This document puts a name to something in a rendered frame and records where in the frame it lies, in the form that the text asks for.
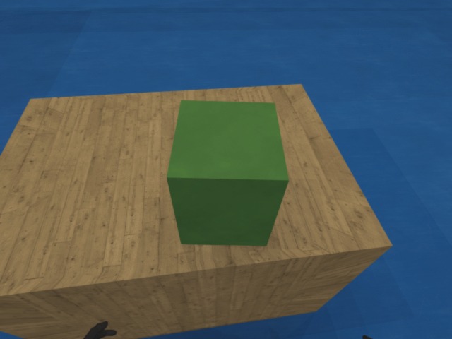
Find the pedestal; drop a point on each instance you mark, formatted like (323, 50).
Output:
(88, 232)

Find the left robot hand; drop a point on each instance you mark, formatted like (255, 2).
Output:
(99, 331)

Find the carton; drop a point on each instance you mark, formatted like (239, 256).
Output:
(227, 173)

